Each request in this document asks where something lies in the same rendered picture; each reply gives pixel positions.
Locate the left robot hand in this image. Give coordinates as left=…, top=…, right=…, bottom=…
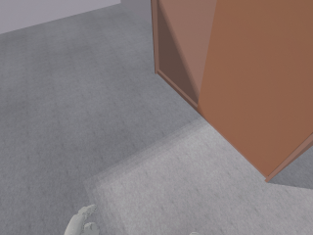
left=64, top=204, right=100, bottom=235

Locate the wardrobe door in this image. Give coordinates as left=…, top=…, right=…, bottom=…
left=197, top=0, right=313, bottom=176
left=156, top=0, right=217, bottom=104

